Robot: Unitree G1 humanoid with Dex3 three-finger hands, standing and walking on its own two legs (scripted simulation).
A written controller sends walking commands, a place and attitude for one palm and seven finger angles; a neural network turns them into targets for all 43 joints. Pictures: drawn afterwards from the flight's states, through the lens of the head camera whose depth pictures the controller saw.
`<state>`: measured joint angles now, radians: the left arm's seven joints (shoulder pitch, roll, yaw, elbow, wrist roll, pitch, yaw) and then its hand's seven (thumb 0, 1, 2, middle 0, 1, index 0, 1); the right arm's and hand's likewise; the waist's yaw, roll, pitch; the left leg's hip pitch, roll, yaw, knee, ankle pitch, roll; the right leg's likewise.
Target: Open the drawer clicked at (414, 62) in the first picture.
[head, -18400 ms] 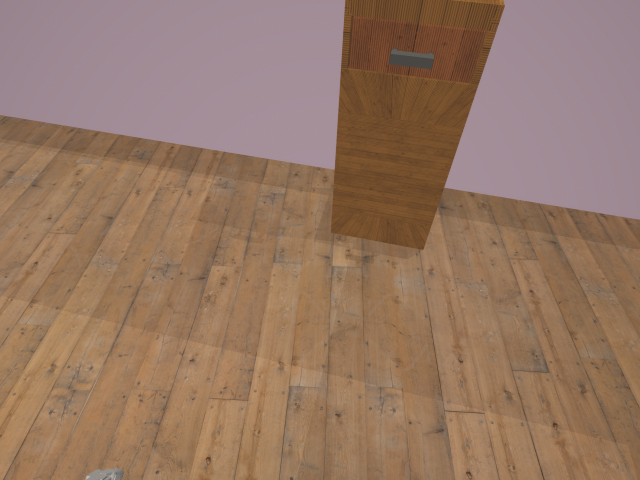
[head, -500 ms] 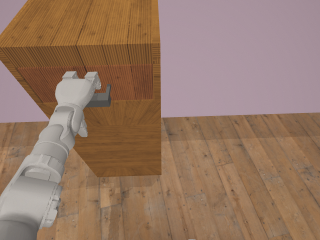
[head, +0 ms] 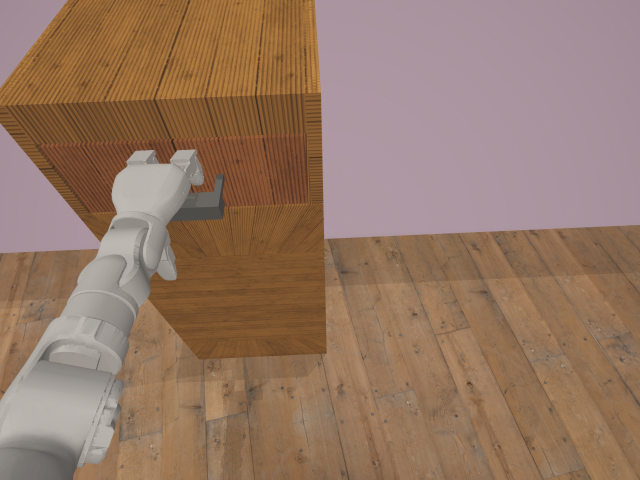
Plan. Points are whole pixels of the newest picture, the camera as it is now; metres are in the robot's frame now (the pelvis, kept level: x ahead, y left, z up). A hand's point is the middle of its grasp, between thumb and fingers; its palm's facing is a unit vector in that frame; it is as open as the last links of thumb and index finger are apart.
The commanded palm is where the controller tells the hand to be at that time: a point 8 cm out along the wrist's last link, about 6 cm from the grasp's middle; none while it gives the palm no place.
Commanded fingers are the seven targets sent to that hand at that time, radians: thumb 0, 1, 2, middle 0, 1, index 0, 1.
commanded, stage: lift the fingers back up to retry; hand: left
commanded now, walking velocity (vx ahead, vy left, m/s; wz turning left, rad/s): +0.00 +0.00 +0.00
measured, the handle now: (183, 194) +0.49 +0.20 +0.05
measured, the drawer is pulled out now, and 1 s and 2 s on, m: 0.00 0.00 0.00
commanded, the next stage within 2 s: re-aim the fingers above the handle in 0.56 s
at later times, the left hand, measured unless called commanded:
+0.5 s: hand (147, 187) +0.44 +0.22 +0.12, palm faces +0.00 -0.03 -1.00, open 13.8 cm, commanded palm +0.42 +0.22 +0.17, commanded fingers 0.00 -0.50 0.30 -0.30 -1.20 -0.30 -1.20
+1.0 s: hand (148, 189) +0.45 +0.22 +0.11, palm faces -0.01 -0.03 -1.00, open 13.8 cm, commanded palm +0.42 +0.22 +0.17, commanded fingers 0.00 -0.50 0.30 -0.30 -1.20 -0.30 -1.20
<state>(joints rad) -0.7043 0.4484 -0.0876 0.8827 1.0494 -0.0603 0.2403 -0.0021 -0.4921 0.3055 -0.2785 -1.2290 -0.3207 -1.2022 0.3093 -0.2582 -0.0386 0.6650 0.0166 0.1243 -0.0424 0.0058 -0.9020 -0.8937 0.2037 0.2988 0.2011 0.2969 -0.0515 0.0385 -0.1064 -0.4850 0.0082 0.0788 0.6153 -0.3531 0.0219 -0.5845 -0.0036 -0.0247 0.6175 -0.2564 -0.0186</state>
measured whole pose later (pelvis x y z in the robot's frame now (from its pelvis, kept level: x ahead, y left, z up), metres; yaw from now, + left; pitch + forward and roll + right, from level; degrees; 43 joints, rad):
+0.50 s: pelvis +0.02 +0.00 +0.01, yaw +1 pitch +8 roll +0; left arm -0.65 0.45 -0.14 0.65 0.98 0.01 0.06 0.00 -0.49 0.31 -0.32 -1.20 -0.32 -1.20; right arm 0.21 -0.26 -0.02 0.65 0.03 0.15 -0.03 0.01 -0.90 -0.89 0.20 0.30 0.20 0.30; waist 0.02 0.06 -0.09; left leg -0.30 0.00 0.06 0.49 -0.33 0.02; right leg -0.40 -0.01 -0.04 0.52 -0.26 -0.02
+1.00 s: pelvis +0.02 +0.00 +0.01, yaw +1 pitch +9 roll +0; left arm -0.65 0.46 -0.12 0.66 0.98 -0.02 0.06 0.00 -0.49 0.31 -0.32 -1.20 -0.32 -1.20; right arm 0.26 -0.26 -0.03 0.67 0.02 0.16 -0.02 0.01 -0.90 -0.89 0.20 0.30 0.20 0.30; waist 0.00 0.06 -0.09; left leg -0.32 0.00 0.06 0.49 -0.33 0.02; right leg -0.42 -0.01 -0.04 0.53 -0.25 -0.02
